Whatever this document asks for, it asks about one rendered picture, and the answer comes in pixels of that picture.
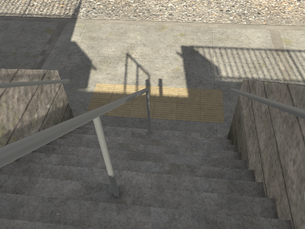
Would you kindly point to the stairs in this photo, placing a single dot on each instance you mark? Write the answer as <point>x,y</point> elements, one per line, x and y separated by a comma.
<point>165,180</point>

